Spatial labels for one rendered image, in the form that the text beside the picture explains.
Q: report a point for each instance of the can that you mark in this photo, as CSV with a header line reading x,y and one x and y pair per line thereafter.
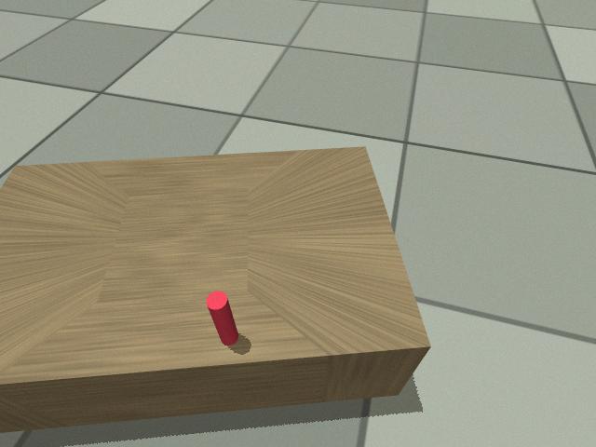
x,y
221,314

